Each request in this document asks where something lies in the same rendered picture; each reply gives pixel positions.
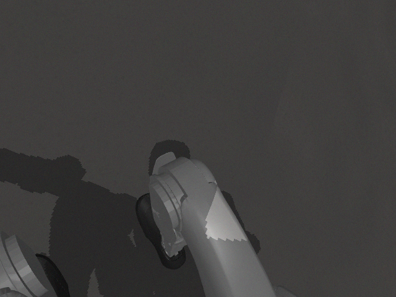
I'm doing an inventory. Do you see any right robot foot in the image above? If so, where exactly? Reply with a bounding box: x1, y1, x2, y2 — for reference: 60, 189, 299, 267
136, 193, 186, 270

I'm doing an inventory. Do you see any left robot foot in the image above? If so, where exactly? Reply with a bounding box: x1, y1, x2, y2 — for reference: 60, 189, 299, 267
36, 254, 70, 297

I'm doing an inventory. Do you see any right robot hand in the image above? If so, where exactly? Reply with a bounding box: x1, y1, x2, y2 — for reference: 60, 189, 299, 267
273, 285, 300, 297

